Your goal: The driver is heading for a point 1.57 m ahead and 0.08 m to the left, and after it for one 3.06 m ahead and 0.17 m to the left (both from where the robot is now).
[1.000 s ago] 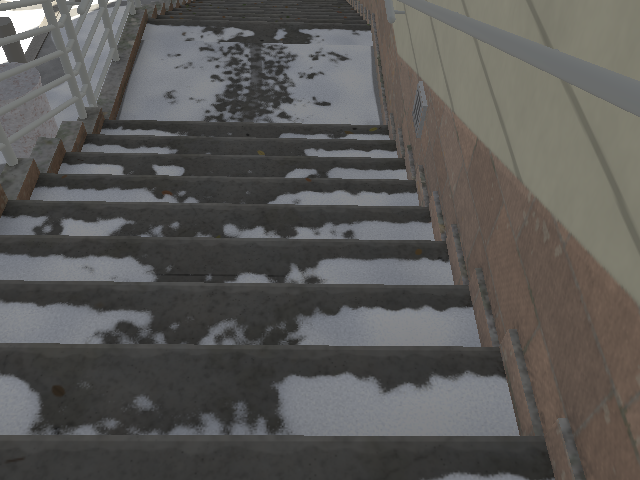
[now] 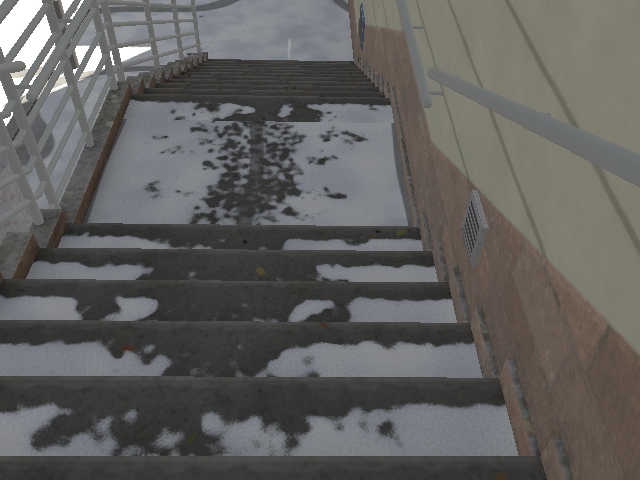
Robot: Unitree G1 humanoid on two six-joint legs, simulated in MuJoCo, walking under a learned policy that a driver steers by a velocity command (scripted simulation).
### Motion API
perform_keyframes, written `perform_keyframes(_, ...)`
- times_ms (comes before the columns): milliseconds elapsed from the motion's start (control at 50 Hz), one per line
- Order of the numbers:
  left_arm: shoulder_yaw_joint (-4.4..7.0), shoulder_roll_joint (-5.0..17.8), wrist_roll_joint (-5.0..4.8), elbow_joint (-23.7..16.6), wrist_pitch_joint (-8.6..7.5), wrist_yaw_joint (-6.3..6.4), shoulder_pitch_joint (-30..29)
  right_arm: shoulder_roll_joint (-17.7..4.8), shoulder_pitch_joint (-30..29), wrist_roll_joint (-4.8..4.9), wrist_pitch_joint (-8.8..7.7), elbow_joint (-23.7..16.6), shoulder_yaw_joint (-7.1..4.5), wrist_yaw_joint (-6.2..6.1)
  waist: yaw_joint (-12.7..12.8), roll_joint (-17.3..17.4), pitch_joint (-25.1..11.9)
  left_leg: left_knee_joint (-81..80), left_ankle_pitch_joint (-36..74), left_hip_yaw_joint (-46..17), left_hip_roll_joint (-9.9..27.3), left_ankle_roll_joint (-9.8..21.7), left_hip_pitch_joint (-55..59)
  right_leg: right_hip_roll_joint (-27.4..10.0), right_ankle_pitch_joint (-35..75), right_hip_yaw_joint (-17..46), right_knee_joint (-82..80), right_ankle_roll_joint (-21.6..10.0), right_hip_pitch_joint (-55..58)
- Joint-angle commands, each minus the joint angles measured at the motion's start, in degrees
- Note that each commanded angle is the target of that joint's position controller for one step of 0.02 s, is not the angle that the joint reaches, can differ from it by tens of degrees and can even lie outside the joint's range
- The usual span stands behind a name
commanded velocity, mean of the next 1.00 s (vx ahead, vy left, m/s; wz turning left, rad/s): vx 0.60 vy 0.00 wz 0.00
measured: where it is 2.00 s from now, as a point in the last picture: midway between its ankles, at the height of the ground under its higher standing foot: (329, 421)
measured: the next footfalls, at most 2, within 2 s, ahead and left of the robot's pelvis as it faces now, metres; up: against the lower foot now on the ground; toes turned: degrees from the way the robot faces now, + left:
left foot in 0.20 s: +0.31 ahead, +0.14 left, -0.15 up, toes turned -2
right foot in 0.56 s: +0.67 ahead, -0.07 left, -0.30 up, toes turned +0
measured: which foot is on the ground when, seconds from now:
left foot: up 0.00-0.18, down 0.20-0.56, up 0.58-0.92, down 0.94-1.00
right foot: down 0.00-0.18, up 0.20-0.54, down 0.56-0.92, up 0.94-1.00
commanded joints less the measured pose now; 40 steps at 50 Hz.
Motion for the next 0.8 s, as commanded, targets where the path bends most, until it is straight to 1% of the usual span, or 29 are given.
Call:
perform_keyframes(20,1.63,10.77,0.35,-8.11,-2.90,3.35,-11.66,-3.67,0.90,-2.16,0.10,-4.08,-0.19,1.00,-7.18,0.95,9.26,-19.57,25.81,3.46,4.79,-1.64,0.84,-15.44,21.08,26.02,-18.36,-11.57,-18.04)
perform_keyframes(60,0.27,5.61,-2.88,-6.68,-3.09,5.09,-8.43,-2.16,-4.41,-4.36,-0.96,-5.02,0.72,3.16,-4.08,0.57,7.70,-36.90,50.95,6.56,3.32,0.17,14.81,-7.78,10.62,13.82,-13.98,-8.09,-23.47)
perform_keyframes(120,0.92,7.59,-3.91,-4.12,-1.71,5.18,-4.13,-1.48,-10.73,-2.68,1.05,-9.76,1.23,3.69,-0.78,-4.81,7.58,-43.60,41.53,11.33,-1.32,-1.58,24.06,-8.23,17.62,10.70,-10.34,-6.73,-17.38)
perform_keyframes(160,0.73,6.86,-2.21,-4.29,-2.12,2.66,-9.29,-9.13,16.77,-4.41,1.69,-1.29,-2.19,2.97,-13.70,-5.92,-3.06,-33.52,37.23,16.67,-5.39,0.81,46.04,-7.59,43.08,6.55,12.12,-4.06,-13.90)
perform_keyframes(180,1.55,8.84,-2.08,-3.78,-2.61,0.93,-17.34,-11.78,38.14,-4.50,2.28,5.33,-4.29,2.20,-26.81,-2.64,-6.34,-37.88,35.41,17.61,-3.44,3.35,62.64,-6.35,57.65,6.22,35.46,-1.33,-18.23)
perform_keyframes(200,0.77,3.17,-3.88,-5.55,-3.95,0.55,-25.44,-8.31,52.60,-5.02,2.00,11.52,-2.75,2.76,-34.71,10.06,0.16,-45.56,35.05,9.64,3.73,8.32,64.91,3.88,17.01,8.16,74.22,1.76,-29.85)
perform_keyframes(220,-0.52,-3.45,-3.92,-9.66,-5.07,0.57,-16.86,-1.51,42.09,-5.79,1.01,9.41,0.73,3.05,-20.34,26.82,4.71,-36.19,53.19,-1.53,7.37,8.31,62.14,7.11,-12.42,19.68,80.01,-2.51,-43.75)
perform_keyframes(240,-0.89,-3.18,-5.53,-10.32,-5.32,0.22,-7.78,0.93,31.32,-5.54,1.06,5.36,2.01,3.22,-9.23,22.75,1.66,-40.15,54.07,-11.84,9.75,10.72,59.11,3.39,-5.36,22.51,63.48,-5.60,-45.40)
perform_keyframes(260,-0.53,-2.32,-4.90,-9.59,-4.90,0.24,-7.21,1.20,24.73,-4.14,1.04,4.61,1.38,4.15,-4.72,6.18,1.61,-42.31,36.01,-15.72,13.00,13.45,52.94,-0.09,0.68,19.11,57.38,-5.74,-46.57)
perform_keyframes(280,-0.25,-1.42,-4.35,-10.76,-4.43,0.45,-9.67,-2.29,19.39,-3.79,0.13,3.19,0.20,4.59,-1.60,-0.59,1.10,-47.12,12.40,-24.36,16.21,16.73,45.60,-2.86,9.86,19.04,47.47,-5.40,-46.64)
perform_keyframes(300,-0.48,-1.83,-3.67,-12.80,-3.13,1.35,-13.64,-3.13,10.62,-5.63,-0.94,1.52,0.57,4.38,1.78,0.20,5.12,-51.33,9.20,-34.24,19.03,15.75,31.96,-6.78,15.48,18.16,41.59,-4.15,-44.81)
perform_keyframes(320,0.17,1.05,-4.46,-13.05,-1.12,1.68,-16.65,-3.07,4.60,-5.52,-1.32,-0.05,1.26,3.51,4.22,-6.53,10.80,-51.98,12.56,-30.06,17.56,15.99,15.83,-9.73,17.34,17.01,29.76,-0.12,-37.65)
perform_keyframes(380,-0.37,1.59,-1.70,-13.44,-0.47,0.87,-18.37,-10.29,9.11,-5.46,-1.08,2.27,-0.81,0.16,3.60,-1.13,8.88,-49.72,11.86,-18.01,10.74,14.05,5.78,-10.64,33.45,9.42,17.44,3.62,-22.25)
perform_keyframes(420,-0.63,4.87,0.30,-16.04,-2.82,-0.95,-29.28,-2.78,14.78,-2.03,-2.14,3.64,1.19,-2.08,-1.65,-2.57,11.39,-43.06,3.41,-3.81,0.47,8.99,6.46,-10.22,61.25,8.27,-12.18,0.73,-18.05)
perform_keyframes(440,-1.35,2.15,1.16,-17.28,-3.23,-1.88,-33.55,-3.40,16.96,-1.53,-1.78,4.00,1.12,-2.07,-5.24,-1.95,9.61,-43.00,5.99,0.41,-1.74,7.47,4.75,-6.13,67.86,2.97,-19.07,0.86,-8.25)
perform_keyframes(480,-1.88,0.50,-0.28,-19.63,-2.37,-2.30,-34.82,-3.57,20.92,-1.52,0.03,7.33,0.73,-1.54,-7.19,2.56,6.23,-36.33,10.70,1.86,-2.12,5.60,10.40,-3.30,68.71,1.01,-21.82,1.55,-0.49)
perform_keyframes(500,-1.06,1.70,0.36,-17.28,-1.70,-2.83,-25.83,-3.66,19.17,-3.03,0.94,7.85,0.93,-1.02,-2.72,5.12,0.93,-30.79,17.69,1.70,-0.93,5.12,10.99,-2.15,72.05,0.57,-13.64,0.82,8.51)
perform_keyframes(540,2.05,9.53,0.18,-8.61,-0.67,-1.63,1.13,-5.67,9.47,-2.69,1.12,5.29,0.31,0.46,12.02,5.67,-3.83,-4.17,38.51,5.07,-3.56,0.24,14.62,-1.28,69.00,-3.85,-19.90,0.95,25.77)
perform_keyframes(560,2.80,10.70,0.34,-2.74,-0.03,-1.15,17.46,-5.07,5.19,-2.21,0.62,5.05,-0.31,1.19,21.64,-2.68,-3.10,24.42,21.85,5.50,-9.35,-3.66,8.72,-7.78,71.76,-0.06,-27.66,-3.58,35.32)
perform_keyframes(580,-0.01,7.42,1.60,-1.76,-0.69,-1.35,14.82,1.77,14.01,-1.99,0.16,4.32,0.49,0.56,13.83,-11.62,-2.35,40.44,-31.65,-4.01,-14.55,-3.41,-7.14,-18.83,85.63,13.66,-14.42,-7.15,43.17)
perform_keyframes(600,0.48,9.50,0.93,-4.85,-0.20,-1.39,5.20,3.89,21.71,0.13,-0.55,1.10,1.41,1.02,3.61,-17.86,-6.43,30.53,-24.69,-9.26,-11.89,-1.27,-16.88,-26.81,82.86,28.78,-16.20,-13.64,44.58)
perform_keyframes(620,0.81,8.14,-0.80,-7.18,0.52,-1.86,-1.55,1.18,18.64,-0.16,-0.65,1.51,1.17,0.76,1.71,-11.54,-2.26,21.92,-18.71,-5.87,-8.61,-0.57,-16.96,-26.51,72.48,30.05,-21.24,-15.42,34.02)
perform_keyframes(640,0.32,5.30,-2.37,-8.01,-0.38,-1.57,-2.97,-1.82,14.94,-0.58,-0.73,2.35,0.16,-0.47,1.68,-1.48,0.86,13.92,-9.89,-5.87,-6.39,1.51,-17.88,-22.48,64.23,24.78,-20.01,-11.35,26.99)
perform_keyframes(660,-1.51,1.01,-2.01,-7.60,-1.06,-1.36,-6.36,-3.72,10.20,-2.26,0.23,1.16,-0.32,-1.35,0.29,4.14,1.98,10.22,-3.70,0.03,-5.27,2.16,-13.53,-16.20,65.91,19.36,-22.89,-5.64,17.39)
perform_keyframes(680,0.16,7.20,-0.95,-8.32,-0.74,0.08,-12.26,0.83,14.59,-2.58,1.34,0.33,0.59,-0.50,-7.60,-5.78,0.61,-1.56,2.34,-0.23,-1.47,0.09,-10.98,-19.24,66.03,23.15,-20.38,-10.02,8.48)
perform_keyframes(720,-1.31,3.07,1.33,-9.47,-0.11,2.54,-15.31,-1.61,7.69,-2.59,2.41,-2.87,0.94,-0.18,-6.16,-1.11,0.77,-18.39,9.85,2.41,2.20,-2.92,5.33,-17.23,67.21,21.46,-22.23,-10.66,-10.07)
perform_keyframes(740,-0.44,6.32,2.69,-8.45,-0.07,2.95,-15.11,0.69,13.90,-2.40,2.37,0.06,1.16,0.36,-9.39,-0.71,-4.32,-12.14,21.89,3.96,0.24,-2.60,17.05,-15.79,64.14,21.25,-18.85,-10.61,-15.68)
perform_keyframes(760,-0.03,6.00,-0.90,-9.20,-0.35,3.83,-13.68,-2.28,12.11,-2.81,1.48,-0.53,0.52,1.12,-7.80,0.07,-2.27,-20.35,34.13,2.62,0.59,-1.95,10.87,-12.93,48.84,18.72,-14.78,-9.03,-13.40)
perform_keyframes(800,-0.94,3.73,-3.67,-8.69,-0.29,5.97,-9.02,-2.05,0.01,-4.47,0.80,-4.48,1.22,2.17,-3.53,3.96,0.50,-42.66,49.95,7.19,-2.75,-2.25,17.98,-5.07,27.99,9.80,-11.66,-4.83,-17.31)
Keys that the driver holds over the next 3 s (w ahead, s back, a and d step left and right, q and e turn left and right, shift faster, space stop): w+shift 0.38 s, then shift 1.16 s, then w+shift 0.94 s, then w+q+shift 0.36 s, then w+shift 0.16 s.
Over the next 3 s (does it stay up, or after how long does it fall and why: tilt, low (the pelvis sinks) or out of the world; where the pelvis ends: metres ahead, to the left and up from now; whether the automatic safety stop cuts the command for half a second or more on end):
stays up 1.79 0.06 -0.81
